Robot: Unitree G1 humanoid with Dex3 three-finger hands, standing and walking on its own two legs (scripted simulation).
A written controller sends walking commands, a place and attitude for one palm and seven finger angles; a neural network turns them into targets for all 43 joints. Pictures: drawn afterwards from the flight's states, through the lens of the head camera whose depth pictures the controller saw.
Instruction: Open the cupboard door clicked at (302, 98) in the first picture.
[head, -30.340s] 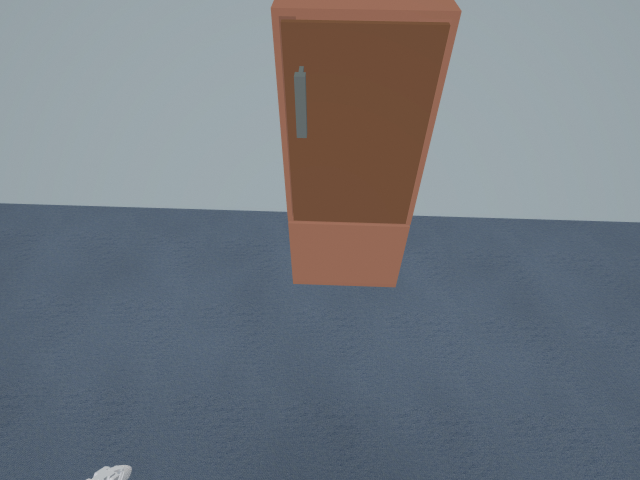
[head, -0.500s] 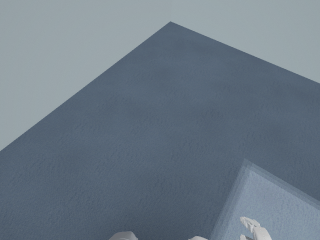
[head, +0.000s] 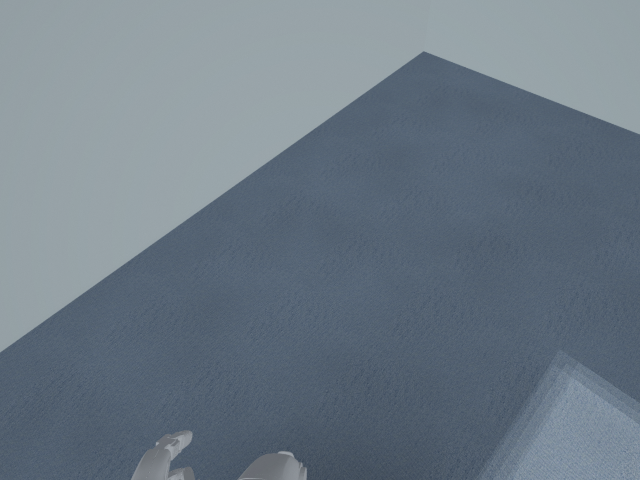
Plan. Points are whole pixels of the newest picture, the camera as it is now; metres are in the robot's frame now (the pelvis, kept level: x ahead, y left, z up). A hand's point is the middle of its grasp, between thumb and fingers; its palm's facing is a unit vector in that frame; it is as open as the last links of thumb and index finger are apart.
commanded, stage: turn to face it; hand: left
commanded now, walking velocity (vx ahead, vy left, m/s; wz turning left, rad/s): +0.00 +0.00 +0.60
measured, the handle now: out of the picture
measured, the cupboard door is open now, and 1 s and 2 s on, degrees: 49 49 49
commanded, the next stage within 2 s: none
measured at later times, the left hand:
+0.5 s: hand out of the picture -0.04 +0.26 -0.18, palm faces +0.35 -0.90 -0.25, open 7.4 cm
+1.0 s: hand out of the picture +0.04 +0.23 -0.14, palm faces +0.51 -0.81 -0.28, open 7.4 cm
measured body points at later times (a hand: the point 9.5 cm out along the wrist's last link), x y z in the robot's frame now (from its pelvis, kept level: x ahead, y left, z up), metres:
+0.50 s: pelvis -0.01 +0.04 -0.01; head +0.03 +0.08 +0.44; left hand -0.06 +0.31 -0.16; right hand +0.21 -0.17 -0.12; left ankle -0.02 +0.12 -0.73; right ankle -0.01 -0.12 -0.66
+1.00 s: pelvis +0.03 -0.01 +0.00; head +0.10 -0.01 +0.44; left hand +0.02 +0.27 -0.12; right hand +0.19 -0.21 -0.17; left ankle -0.05 +0.10 -0.68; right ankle +0.06 -0.10 -0.73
